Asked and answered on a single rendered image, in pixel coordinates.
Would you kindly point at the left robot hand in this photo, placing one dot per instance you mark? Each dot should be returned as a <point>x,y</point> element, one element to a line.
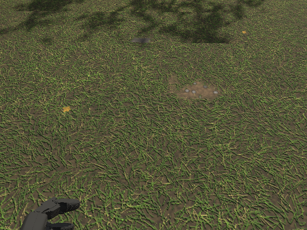
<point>38,219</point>

